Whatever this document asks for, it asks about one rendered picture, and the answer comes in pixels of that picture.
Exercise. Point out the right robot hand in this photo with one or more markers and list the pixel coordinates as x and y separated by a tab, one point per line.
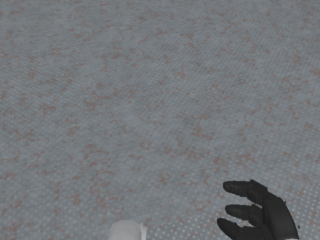
271	222

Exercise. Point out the robot left thigh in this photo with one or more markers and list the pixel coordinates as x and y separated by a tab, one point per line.
128	230

